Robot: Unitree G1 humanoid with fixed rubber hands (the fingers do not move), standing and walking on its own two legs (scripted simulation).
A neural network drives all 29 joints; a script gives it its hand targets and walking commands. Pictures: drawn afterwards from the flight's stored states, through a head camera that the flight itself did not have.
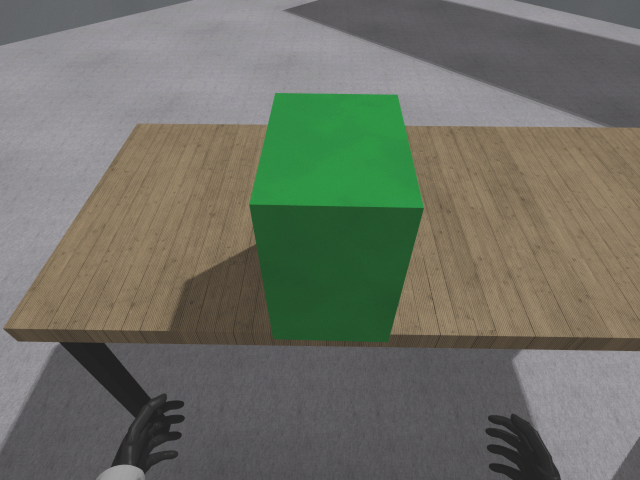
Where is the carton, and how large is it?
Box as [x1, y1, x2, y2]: [249, 93, 423, 341]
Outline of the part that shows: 275,93 249,203 273,338 387,341 423,209 397,95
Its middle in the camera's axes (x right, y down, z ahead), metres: +0.02 -0.03 +0.61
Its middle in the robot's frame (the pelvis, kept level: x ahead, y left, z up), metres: +0.49 +0.02 +0.05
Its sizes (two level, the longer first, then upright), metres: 0.259 0.188 0.293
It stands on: a table, 0.68 m high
